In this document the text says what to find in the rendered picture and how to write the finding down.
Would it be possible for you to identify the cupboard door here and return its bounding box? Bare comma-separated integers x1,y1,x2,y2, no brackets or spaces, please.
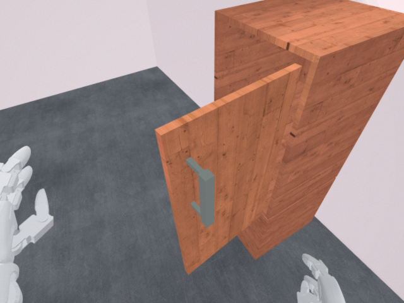
155,63,302,275

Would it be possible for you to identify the handle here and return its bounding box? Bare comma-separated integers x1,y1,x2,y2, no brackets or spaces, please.
186,157,215,228

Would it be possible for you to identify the right robot hand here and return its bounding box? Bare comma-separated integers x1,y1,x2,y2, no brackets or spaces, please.
297,254,346,303

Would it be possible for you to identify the left robot forearm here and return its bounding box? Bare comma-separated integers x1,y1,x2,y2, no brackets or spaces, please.
0,261,23,303

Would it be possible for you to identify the left robot hand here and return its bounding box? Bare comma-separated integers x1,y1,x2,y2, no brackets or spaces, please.
0,146,54,263

